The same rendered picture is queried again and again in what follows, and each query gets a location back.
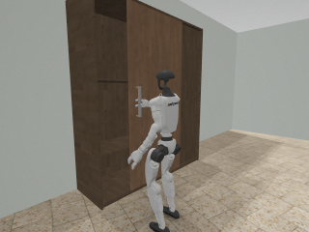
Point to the wardrobe door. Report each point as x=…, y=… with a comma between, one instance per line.
x=154, y=44
x=189, y=92

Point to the handle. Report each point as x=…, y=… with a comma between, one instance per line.
x=139, y=101

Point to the right robot hand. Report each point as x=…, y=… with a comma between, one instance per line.
x=143, y=104

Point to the robot left upper arm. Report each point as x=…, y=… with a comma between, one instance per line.
x=155, y=105

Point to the robot left forearm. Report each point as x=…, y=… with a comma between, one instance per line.
x=148, y=142

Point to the right robot shin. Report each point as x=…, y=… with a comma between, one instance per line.
x=169, y=191

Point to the right robot thigh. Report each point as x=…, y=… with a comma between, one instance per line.
x=166, y=163

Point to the left robot hand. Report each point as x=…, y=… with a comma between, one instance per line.
x=136, y=157

